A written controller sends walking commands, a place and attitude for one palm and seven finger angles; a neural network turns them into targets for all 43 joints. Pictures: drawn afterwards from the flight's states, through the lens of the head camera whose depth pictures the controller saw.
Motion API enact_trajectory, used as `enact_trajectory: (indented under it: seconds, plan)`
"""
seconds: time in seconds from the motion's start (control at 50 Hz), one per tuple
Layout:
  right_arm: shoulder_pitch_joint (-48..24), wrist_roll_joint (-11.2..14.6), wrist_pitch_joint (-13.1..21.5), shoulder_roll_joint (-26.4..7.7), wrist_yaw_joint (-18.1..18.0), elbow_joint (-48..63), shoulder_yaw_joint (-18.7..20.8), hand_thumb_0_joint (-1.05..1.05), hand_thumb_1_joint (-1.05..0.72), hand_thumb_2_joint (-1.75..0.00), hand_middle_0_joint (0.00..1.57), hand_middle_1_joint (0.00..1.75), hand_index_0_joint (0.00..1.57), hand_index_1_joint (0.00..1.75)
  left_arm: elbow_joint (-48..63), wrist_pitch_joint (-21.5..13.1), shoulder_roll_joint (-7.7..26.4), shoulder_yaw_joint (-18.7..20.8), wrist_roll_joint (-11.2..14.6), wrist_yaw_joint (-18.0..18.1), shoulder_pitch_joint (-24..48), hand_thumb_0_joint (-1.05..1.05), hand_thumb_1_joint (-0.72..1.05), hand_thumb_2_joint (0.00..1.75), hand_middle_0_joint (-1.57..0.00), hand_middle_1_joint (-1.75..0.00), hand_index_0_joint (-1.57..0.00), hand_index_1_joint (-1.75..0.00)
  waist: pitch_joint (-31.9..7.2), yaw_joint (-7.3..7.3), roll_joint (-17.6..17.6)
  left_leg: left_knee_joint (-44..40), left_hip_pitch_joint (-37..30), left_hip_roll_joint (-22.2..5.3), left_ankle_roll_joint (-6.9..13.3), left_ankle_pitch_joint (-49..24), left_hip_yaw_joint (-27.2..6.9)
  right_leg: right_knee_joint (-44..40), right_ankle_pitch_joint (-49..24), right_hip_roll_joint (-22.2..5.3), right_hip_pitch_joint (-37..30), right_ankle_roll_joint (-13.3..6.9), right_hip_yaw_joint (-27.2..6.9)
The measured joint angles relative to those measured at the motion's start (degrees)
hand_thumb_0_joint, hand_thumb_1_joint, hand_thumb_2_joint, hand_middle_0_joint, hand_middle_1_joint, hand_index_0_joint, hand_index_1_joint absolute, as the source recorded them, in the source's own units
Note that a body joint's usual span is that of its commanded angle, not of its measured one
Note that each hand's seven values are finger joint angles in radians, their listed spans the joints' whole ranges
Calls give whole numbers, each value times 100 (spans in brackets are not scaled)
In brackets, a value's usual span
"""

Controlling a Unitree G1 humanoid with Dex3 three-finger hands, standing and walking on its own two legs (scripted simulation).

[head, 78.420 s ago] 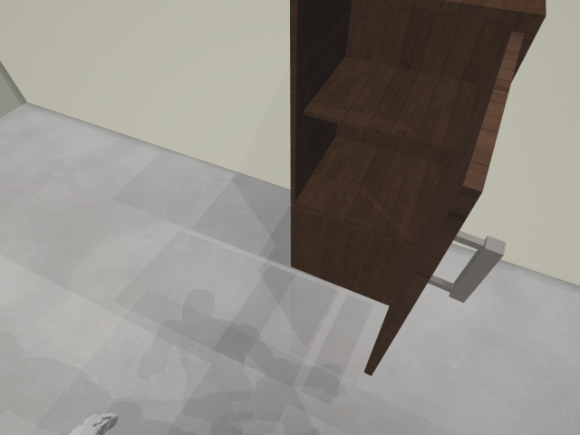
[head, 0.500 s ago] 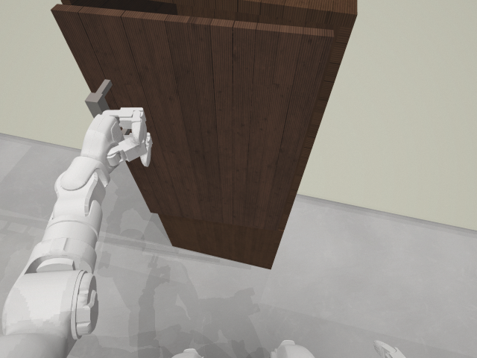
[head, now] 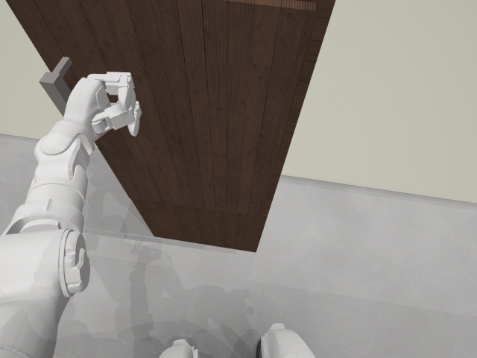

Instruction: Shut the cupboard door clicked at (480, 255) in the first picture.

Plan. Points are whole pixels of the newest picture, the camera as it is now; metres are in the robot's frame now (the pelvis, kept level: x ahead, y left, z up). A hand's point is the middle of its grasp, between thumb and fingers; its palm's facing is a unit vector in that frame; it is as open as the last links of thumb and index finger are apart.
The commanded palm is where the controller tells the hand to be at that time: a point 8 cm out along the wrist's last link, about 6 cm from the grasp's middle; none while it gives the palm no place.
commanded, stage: push the door shut along its arc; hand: left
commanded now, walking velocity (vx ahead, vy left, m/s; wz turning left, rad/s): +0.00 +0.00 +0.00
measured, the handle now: (75, 100) +0.53 +0.23 +0.11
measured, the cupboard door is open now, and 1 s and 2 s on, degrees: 1 0 0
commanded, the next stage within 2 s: pull the fist back off the door in 0.36 s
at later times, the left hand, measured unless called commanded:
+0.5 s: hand (129, 109) +0.49 +0.14 +0.11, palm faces -0.37 -0.93 -0.03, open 2.9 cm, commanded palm +0.53 +0.15 +0.11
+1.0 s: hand (152, 111) +0.49 +0.10 +0.11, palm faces +0.04 -1.00 -0.02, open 3.0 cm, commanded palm +0.45 +0.14 +0.11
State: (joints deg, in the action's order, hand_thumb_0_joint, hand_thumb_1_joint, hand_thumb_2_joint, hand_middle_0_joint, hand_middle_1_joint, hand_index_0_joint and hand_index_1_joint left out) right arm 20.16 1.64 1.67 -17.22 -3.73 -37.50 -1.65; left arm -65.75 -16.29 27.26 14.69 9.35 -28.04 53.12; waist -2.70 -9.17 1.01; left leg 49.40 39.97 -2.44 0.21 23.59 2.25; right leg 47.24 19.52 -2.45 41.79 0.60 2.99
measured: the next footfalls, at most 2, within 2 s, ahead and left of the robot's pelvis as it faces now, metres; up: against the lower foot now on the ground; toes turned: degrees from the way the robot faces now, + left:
none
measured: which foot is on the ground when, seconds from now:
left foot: down 0.00-1.00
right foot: down 0.00-1.00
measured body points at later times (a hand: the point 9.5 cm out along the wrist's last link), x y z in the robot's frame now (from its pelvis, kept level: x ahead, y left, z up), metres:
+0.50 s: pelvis -0.02 +0.01 -0.02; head +0.10 +0.03 +0.41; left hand +0.51 +0.19 +0.12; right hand +0.01 -0.27 -0.13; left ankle +0.00 +0.12 -0.70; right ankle +0.03 -0.13 -0.70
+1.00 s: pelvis -0.03 +0.00 -0.01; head +0.07 +0.00 +0.43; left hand +0.48 +0.15 +0.11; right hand -0.02 -0.26 -0.13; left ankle +0.00 +0.12 -0.70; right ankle +0.03 -0.13 -0.70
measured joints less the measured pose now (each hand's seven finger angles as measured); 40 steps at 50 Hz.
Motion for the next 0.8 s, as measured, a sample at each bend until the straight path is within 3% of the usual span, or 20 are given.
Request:
enact_trajectory:
  seconds: [0.22, 0.48, 0.5, 0.54, 0.6, 0.64, 0.68, 0.72, 0.8]
  plan:
    - [7, -38, 116, -28, -28, -154, -5, 1, -90, -90, 20, 30, 21, 30, -350, 86, 173, -309, 62, -303, 613, -1, 84, 95, -130, -150, -131, -150, 1, -1, 8, 250, 429, 28, 11, 27, -136, 154, 24, -37, 323, 0, 121]
    - [-77, -73, 477, 30, -40, -449, -47, 1, -90, -90, 20, 30, 21, 30, -544, 297, 189, -793, 136, -196, 1284, -1, 81, 99, -130, -150, -134, -150, -19, 2, -45, 628, 985, 85, 44, 34, -264, 429, 20, -100, 771, 12, 225]
    - [-46, -81, 508, 34, -46, -445, -28, 1, -90, -90, 20, 30, 21, 30, -530, 310, 117, -734, 98, -99, 1300, -1, 80, 99, -130, -150, -135, -150, -35, 23, -28, 650, 1029, 88, 45, 33, -275, 436, 16, -103, 803, 17, 235]
    - [64, -118, 564, 59, 0, -427, 23, 1, -90, -90, 20, 30, 21, 30, -477, 278, -177, -633, 31, 482, 1281, -2, 74, 98, -130, -150, -137, -150, -96, 110, -2, 666, 1099, 109, 43, 19, -295, 442, 3, -124, 854, 37, 252]
    - [156, -253, 580, 131, 173, -433, 38, 1, -90, -90, 20, 30, 21, 30, -387, 208, -709, -445, -117, 1746, 1203, -4, 65, 98, -133, -150, -137, -150, -166, 193, -17, 645, 1122, 155, 43, -29, -327, 441, -12, -167, 863, 49, 280]
    - [158, -359, 585, 191, 310, -430, 30, 1, -90, -90, 20, 30, 21, 30, -384, 91, -965, -337, -275, 2606, 1134, -7, 61, 97, -133, -150, -136, -150, -226, 168, -31, 641, 1136, 170, 38, -56, -344, 448, -21, -180, 872, 45, 294]
    - [133, -433, 586, 254, 432, -411, 18, 1, -90, -90, 20, 30, 21, 30, -438, -68, -1074, -330, -475, 3199, 1083, -8, 61, 98, -132, -150, -135, -150, -257, 99, -46, 639, 1126, 175, 32, -74, -352, 458, -28, -182, 865, 35, 298]
    - [109, -463, 577, 300, 507, -369, 1, 1, -90, -90, 20, 30, 21, 30, -519, -207, -1046, -396, -692, 3457, 1044, -9, 65, 100, -132, -150, -133, -150, -257, 12, -45, 631, 1096, 170, 26, -90, -350, 459, -43, -176, 842, 22, 294]
    - [113, -414, 525, 322, 519, -305, -23, 1, -90, -90, 20, 30, 21, 30, -717, -323, -881, -534, -786, 3364, 1030, -6, 77, 104, -131, -150, -132, -150, -204, -87, -20, 555, 962, 144, 19, -127, -297, 407, -91, -143, 749, 0, 239]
